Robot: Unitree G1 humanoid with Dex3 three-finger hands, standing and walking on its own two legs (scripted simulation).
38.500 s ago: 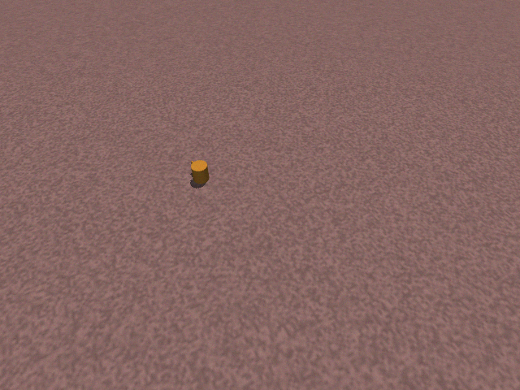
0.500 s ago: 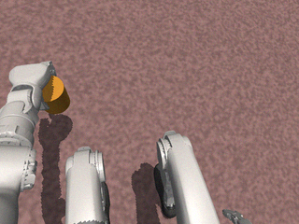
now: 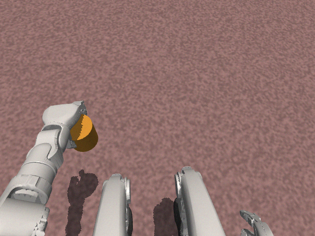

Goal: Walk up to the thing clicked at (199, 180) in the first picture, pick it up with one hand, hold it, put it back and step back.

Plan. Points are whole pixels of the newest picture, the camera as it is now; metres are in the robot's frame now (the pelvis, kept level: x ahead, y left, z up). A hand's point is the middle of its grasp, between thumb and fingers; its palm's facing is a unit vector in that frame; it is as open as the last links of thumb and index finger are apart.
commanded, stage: lift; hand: left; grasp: from above
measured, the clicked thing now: (79, 129) +0.44 +0.22 -0.15
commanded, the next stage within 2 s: hold in 0.86 s
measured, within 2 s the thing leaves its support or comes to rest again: neither
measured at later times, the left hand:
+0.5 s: hand (48, 121) +0.37 +0.21 +0.08, palm faces -0.46 -0.08 -0.88, open 11.3 cm
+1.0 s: hand (25, 97) +0.38 +0.22 +0.14, palm faces -0.46 -0.07 -0.89, open 11.3 cm
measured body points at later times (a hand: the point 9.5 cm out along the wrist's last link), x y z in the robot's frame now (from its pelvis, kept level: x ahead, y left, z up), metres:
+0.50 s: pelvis +0.03 -0.01 +0.16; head +0.11 -0.01 +0.60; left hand +0.39 +0.21 +0.13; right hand +0.12 -0.28 +0.03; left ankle +0.08 +0.12 -0.48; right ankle +0.10 -0.14 -0.48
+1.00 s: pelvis +0.07 +0.00 +0.22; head +0.12 -0.01 +0.67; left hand +0.40 +0.22 +0.20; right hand +0.16 -0.27 +0.09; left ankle +0.08 +0.12 -0.48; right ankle +0.10 -0.14 -0.48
